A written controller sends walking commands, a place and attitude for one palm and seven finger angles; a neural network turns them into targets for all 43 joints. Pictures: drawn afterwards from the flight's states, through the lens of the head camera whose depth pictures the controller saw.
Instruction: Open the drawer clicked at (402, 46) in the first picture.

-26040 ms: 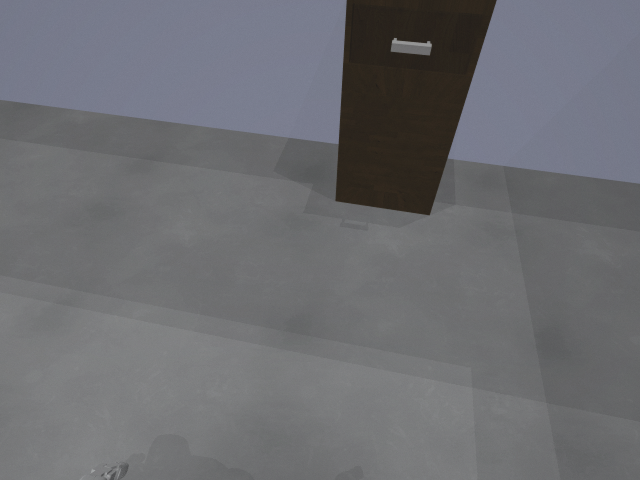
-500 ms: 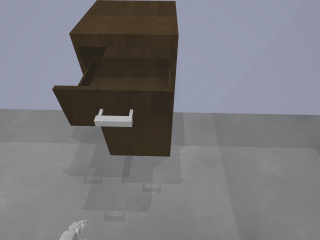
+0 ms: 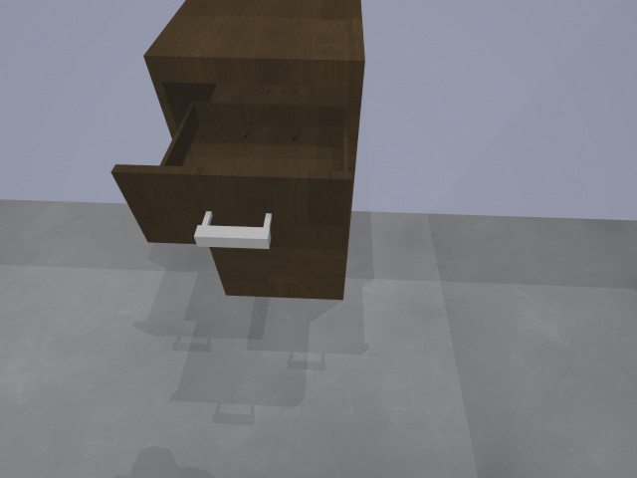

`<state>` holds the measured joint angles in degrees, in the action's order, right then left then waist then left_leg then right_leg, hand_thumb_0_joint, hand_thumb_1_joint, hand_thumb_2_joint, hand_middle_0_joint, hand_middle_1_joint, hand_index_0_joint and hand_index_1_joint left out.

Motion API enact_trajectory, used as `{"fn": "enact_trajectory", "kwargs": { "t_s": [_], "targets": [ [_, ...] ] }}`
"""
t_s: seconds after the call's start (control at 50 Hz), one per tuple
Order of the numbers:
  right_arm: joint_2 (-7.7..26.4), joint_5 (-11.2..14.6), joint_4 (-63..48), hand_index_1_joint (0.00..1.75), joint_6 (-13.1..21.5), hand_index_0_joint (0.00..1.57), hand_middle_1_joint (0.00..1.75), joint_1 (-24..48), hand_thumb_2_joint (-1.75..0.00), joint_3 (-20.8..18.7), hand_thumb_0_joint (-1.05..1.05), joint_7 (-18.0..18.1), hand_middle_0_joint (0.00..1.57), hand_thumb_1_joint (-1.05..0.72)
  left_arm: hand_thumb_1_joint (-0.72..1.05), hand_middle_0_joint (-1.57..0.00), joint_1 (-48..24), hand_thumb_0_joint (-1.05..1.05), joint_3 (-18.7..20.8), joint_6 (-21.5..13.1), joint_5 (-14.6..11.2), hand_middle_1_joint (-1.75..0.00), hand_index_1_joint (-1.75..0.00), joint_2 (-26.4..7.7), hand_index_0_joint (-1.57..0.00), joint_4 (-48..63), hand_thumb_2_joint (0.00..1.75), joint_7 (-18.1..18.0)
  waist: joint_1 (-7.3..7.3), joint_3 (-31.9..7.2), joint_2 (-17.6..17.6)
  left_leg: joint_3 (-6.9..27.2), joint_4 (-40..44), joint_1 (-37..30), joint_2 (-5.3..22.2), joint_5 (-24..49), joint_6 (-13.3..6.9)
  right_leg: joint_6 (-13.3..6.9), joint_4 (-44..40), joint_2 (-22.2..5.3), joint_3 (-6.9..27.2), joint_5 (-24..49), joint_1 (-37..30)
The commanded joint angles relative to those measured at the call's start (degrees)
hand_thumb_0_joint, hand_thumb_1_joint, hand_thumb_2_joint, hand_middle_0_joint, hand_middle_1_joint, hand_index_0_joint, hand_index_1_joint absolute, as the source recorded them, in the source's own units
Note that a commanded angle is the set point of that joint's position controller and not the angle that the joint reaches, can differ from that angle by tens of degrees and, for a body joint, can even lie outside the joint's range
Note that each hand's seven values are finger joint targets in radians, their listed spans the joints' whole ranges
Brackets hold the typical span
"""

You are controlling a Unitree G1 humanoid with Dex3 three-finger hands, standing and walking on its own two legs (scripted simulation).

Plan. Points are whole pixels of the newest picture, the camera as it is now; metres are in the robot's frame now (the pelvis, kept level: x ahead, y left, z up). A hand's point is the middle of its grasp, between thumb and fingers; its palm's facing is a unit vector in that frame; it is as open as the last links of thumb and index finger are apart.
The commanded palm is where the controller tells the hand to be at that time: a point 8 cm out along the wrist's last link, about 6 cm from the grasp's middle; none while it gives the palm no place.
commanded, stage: let the arm hang, fingers relaxed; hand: left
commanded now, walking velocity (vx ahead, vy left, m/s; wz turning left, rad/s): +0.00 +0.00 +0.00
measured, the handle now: (235, 227) +0.50 +0.19 -0.02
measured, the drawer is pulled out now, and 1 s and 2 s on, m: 0.29 0.29 0.29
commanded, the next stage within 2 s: look to check the result in 0.38 s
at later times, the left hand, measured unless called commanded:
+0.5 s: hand out of the picture -0.01 +0.17 -0.18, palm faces +0.06 -0.98 -0.19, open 7.3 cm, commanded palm none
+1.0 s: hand out of the picture -0.01 +0.15 -0.18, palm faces +0.06 -0.98 -0.17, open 7.4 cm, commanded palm none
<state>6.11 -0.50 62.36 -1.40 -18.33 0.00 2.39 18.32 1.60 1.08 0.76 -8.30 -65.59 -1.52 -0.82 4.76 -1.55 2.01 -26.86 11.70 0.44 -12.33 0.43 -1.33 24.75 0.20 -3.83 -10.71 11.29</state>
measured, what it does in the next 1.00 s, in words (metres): stands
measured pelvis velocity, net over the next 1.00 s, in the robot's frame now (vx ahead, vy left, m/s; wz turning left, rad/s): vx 0.00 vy -0.01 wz -0.01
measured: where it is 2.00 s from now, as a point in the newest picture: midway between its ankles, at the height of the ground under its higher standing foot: outside the picture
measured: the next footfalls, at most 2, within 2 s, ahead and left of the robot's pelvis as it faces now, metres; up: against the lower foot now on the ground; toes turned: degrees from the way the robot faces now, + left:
none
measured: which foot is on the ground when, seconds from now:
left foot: down 0.00-1.00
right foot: down 0.00-1.00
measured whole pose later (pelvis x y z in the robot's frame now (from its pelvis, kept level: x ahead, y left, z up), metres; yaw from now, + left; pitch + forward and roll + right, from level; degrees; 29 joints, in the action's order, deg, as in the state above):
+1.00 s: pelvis +0.00 -0.01 +0.00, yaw -1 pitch -3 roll +0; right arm 5.4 -0.7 63.3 -1.0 -18.3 -0.8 2.8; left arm 15.6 2.2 0.6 0.8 -6.5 -65.1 -1.7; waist -0.3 4.4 -0.9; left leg 1.4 -25.9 11.4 1.1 -11.7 1.0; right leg -1.9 24.6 0.8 -3.2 -10.2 11.7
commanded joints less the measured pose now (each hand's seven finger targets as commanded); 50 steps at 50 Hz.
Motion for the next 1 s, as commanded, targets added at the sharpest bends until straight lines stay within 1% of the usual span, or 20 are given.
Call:
{"fn": "enact_trajectory", "kwargs": {
  "t_s": [0.0, 0.02, 0.06, 0.18, 0.24, 0.28, 0.34, 0.38, 0.4, 0.44, 0.5, 0.56, 0.66, 0.7, 0.72, 0.76, 0.8, 0.88, 0.94, 0.98],
  "targets": [
    [4.75, -0.41, -0.55, 0.3, 0.95, 0.2, 0.3, -5.81, -0.9, -1.03, 0.0, 0.27, 0.2, -0.9, 0.9, -0.2, 2.82, 0.0, 0.86, -0.57, -0.1, -0.3, -0.3, -5.25, -0.2, 1.72, 0.9, -0.29, 0.63, 1.92, 0.87, 2.59, 6.39, 3.33, 3.42, -2.1, -2.75, -1.78, -6.9, -4.8, 5.53, -7.7, 1.59],
    [4.6, -0.41, -0.53, 0.3, 0.95, 0.2, 0.3, -5.5, -0.9, -1.06, 0.0, 0.3, 0.2, -0.9, 0.9, -0.2, 2.72, 0.0, 0.87, -0.55, -0.08, -0.3, -0.3, -5.08, -0.2, 1.56, 0.9, -0.3, 0.55, 2.77, 0.46, 2.46, 6.47, 3.63, 3.38, -2.55, -2.69, -1.77, -6.89, -4.78, 5.56, -7.9, 2.14],
    [4.31, -0.47, -0.3, 0.3, 0.95, 0.2, 0.3, -5.85, -0.9, -1.14, 0.0, 0.31, 0.2, -0.9, 0.9, -0.2, 2.58, 0.0, 0.89, -0.52, -0.03, -0.3, -0.3, -4.89, -0.2, 1.65, 0.9, -0.35, 0.66, 2.78, 1.35, 2.68, 6.72, 3.84, 3.58, -3.36, -2.79, -1.66, -6.88, -4.6, 5.14, -8.23, 2.13],
    [3.61, -0.55, -0.25, 0.3, 1.09, 0.2, 0.3, -6.09, -0.9, -1.3, 0.0, 0.33, 0.2, -0.9, 0.9, -0.2, 1.83, 0.0, 1.31, -0.57, 0.0, -0.3, -0.3, -4.53, -0.2, 2.27, 0.9, -0.35, 0.46, 2.74, 1.05, 2.47, 6.58, 4.6, 3.22, -2.6, -2.71, -1.75, -6.64, -4.75, 5.42, -7.5, 1.53],
    [3.72, -0.5, -0.38, 0.3, 0.94, 0.2, 0.3, -5.9, -0.9, -1.4, 0.0, 0.41, 0.2, -0.9, 0.9, -0.2, 1.96, 0.0, 1.32, -0.56, 0.06, -0.3, -0.3, -4.44, -0.2, 2.17, 0.9, -0.38, 0.53, 3.59, -0.47, 2.3, 6.41, 3.95, 3.27, -3.55, -2.54, -1.87, -6.95, -4.53, 5.72, -8.96, 3.35],
    [3.63, -0.66, -0.33, 0.3, 1.08, 0.2, 0.3, -6.54, -0.9, -1.36, 0.0, 0.43, 0.2, -0.9, 0.9, -0.2, 1.48, 0.0, 1.53, -0.51, -0.02, -0.3, -0.3, -4.45, -0.2, 2.37, 0.9, -0.29, 0.56, 2.51, -1.33, 2.82, 7.08, 4.93, 3.45, -3.72, -2.67, -1.87, -6.36, -4.49, 5.63, -7.63, 1.57],
    [3.88, -0.44, -0.51, 0.3, 1.15, 0.2, 0.3, -6.21, -0.9, -1.53, 0.0, 0.46, 0.2, -0.9, 0.9, -0.2, 1.86, 0.0, 1.53, -0.65, 0.02, -0.3, -0.3, -4.48, -0.2, 2.27, 0.9, -0.34, 0.43, 1.68, 0.29, 2.48, 6.6, 3.48, 3.6, -2.19, -2.61, -1.91, -6.51, -4.65, 5.53, -7.19, 1.68],
    [3.75, -0.56, -0.4, 0.3, 1.08, 0.2, 0.3, -6.86, -0.9, -1.38, 0.0, 0.46, 0.2, -0.9, 0.9, -0.2, 1.43, 0.0, 1.55, -0.63, -0.1, -0.3, -0.3, -4.49, -0.2, 2.35, 0.9, -0.28, 0.72, 1.55, 0.58, 2.44, 6.42, 4.01, 3.46, -1.97, -2.58, -1.95, -6.7, -4.82, 5.69, -7.2, 1.13],
    [3.84, -0.58, -0.34, 0.3, 1.1, 0.2, 0.3, -6.62, -0.9, -1.42, 0.0, 0.48, 0.2, -0.9, 0.9, -0.2, 1.51, 0.0, 1.56, -0.67, -0.11, -0.3, -0.3, -4.33, -0.2, 2.28, 0.9, -0.28, 0.66, 1.45, -0.33, 2.22, 6.29, 3.51, 3.35, -1.78, -2.49, -2.0, -6.72, -4.88, 5.9, -7.22, 1.51],
    [3.95, -0.45, -0.43, 0.3, 0.96, 0.2, 0.3, -6.73, -0.9, -1.52, 0.0, 0.47, 0.2, -0.9, 0.9, -0.2, 1.57, 0.0, 1.5, -0.68, -0.08, -0.3, -0.3, -4.55, -0.2, 2.28, 0.9, -0.35, 0.76, 1.72, 0.9, 2.3, 6.22, 2.91, 3.59, -2.28, -2.47, -1.94, -7.0, -4.51, 5.95, -8.07, 2.35],
    [3.87, -0.56, -0.13, 0.3, 1.04, 0.2, 0.3, -6.8, -0.9, -1.41, 0.0, 0.48, 0.2, -0.9, 0.9, -0.2, 1.35, 0.0, 1.51, -0.58, -0.15, -0.3, -0.3, -4.33, -0.2, 2.11, 0.9, -0.32, 0.8, 2.2, -0.23, 2.57, 6.85, 3.78, 3.63, -2.77, -2.56, -1.92, -6.74, -4.61, 5.77, -7.66, 2.01],
    [3.9, -0.5, -0.11, 0.3, 1.01, 0.2, 0.3, -6.88, -0.9, -1.43, 0.0, 0.5, 0.2, -0.9, 0.9, -0.2, 1.76, 0.0, 1.38, -0.67, -0.14, -0.3, -0.3, -4.29, -0.2, 1.81, 0.9, -0.37, 0.85, 1.54, 1.23, 2.33, 6.69, 2.89, 3.89, -2.38, -2.59, -1.82, -7.1, -4.69, 5.75, -7.48, 1.91],
    [3.7, -0.52, -0.1, 0.3, 0.89, 0.2, 0.3, -6.97, -0.9, -1.44, 0.0, 0.47, 0.2, -0.9, 0.9, -0.2, 1.66, 0.0, 1.37, -0.71, -0.12, -0.3, -0.3, -4.36, -0.2, 1.75, 0.9, -0.4, 1.07, 2.12, 0.11, 2.1, 6.64, 2.96, 3.74, -3.08, -2.47, -1.8, -7.51, -4.64, 6.13, -8.41, 2.7],
    [3.79, -0.49, -0.18, 0.3, 1.03, 0.2, 0.3, -6.71, -0.9, -1.41, 0.0, 0.49, 0.2, -0.9, 0.9, -0.2, 1.81, 0.0, 1.44, -0.77, -0.19, -0.3, -0.3, -4.13, -0.2, 1.76, 0.9, -0.38, 0.92, 1.51, 1.14, 2.06, 6.51, 2.86, 3.68, -1.88, -2.42, -1.82, -7.16, -4.67, 6.16, -7.42, 1.99],
    [3.77, -0.51, -0.01, 0.3, 1.01, 0.2, 0.3, -6.5, -0.9, -1.43, 0.0, 0.51, 0.2, -0.9, 0.9, -0.2, 1.65, 0.0, 1.47, -0.74, -0.16, -0.3, -0.3, -4.19, -0.2, 1.66, 0.9, -0.38, 0.87, 1.72, 0.23, 1.92, 6.42, 2.92, 3.53, -2.07, -2.33, -1.86, -7.3, -4.79, 6.17, -7.78, 2.07],
    [3.72, -0.5, -0.05, 0.3, 0.93, 0.2, 0.3, -6.49, -0.9, -1.46, 0.0, 0.48, 0.2, -0.9, 0.9, -0.2, 1.55, 0.0, 1.36, -0.77, -0.14, -0.3, -0.3, -4.23, -0.2, 1.71, 0.9, -0.42, 1.01, 2.28, 1.45, 2.01, 6.38, 2.96, 3.64, -2.49, -2.36, -1.76, -7.7, -4.69, 6.11, -8.47, 2.6],
    [3.6, -0.54, 0.06, 0.3, 0.97, 0.2, 0.3, -6.27, -0.9, -1.49, 0.0, 0.46, 0.2, -0.9, 0.9, -0.2, 1.65, 0.0, 1.43, -0.79, -0.15, -0.3, -0.3, -4.07, -0.2, 1.75, 0.9, -0.41, 0.94, 2.04, 0.31, 1.76, 6.32, 2.68, 3.47, -1.88, -2.24, -1.83, -7.61, -4.81, 6.29, -8.15, 2.65],
    [3.72, -0.49, 0.1, 0.3, 1.11, 0.2, 0.3, -6.02, -0.9, -1.41, 0.0, 0.55, 0.2, -0.9, 0.9, -0.2, 1.42, 0.0, 1.43, -0.82, -0.18, -0.3, -0.3, -3.98, -0.2, 1.72, 0.9, -0.41, 0.88, 1.83, 0.11, 2.02, 6.59, 2.53, 3.79, -1.03, -2.27, -1.76, -7.18, -4.63, 6.0, -6.61, 1.97],
    [3.99, -0.43, -0.07, 0.3, 1.03, 0.2, 0.3, -5.61, -0.9, -1.59, 0.0, 0.57, 0.2, -0.9, 0.9, -0.2, 1.69, 0.0, 1.36, -0.8, -0.07, -0.3, -0.3, -3.99, -0.2, 1.76, 0.9, -0.49, 0.83, 2.33, -0.05, 2.08, 6.8, 1.94, 4.0, -1.84, -2.25, -1.74, -7.36, -4.29, 6.21, -7.31, 3.1],
    [3.85, -0.53, -0.06, 0.3, 1.01, 0.2, 0.3, -5.95, -0.9, -1.51, 0.0, 0.53, 0.2, -0.9, 0.9, -0.2, 0.98, 0.0, 1.52, -0.67, -0.12, -0.3, -0.3, -4.15, -0.2, 1.93, 0.9, -0.4, 0.92, 2.56, -0.16, 2.4, 7.41, 3.66, 3.9, -3.36, -2.32, -1.63, -7.19, -4.34, 6.05, -7.51, 1.98]
  ]
}}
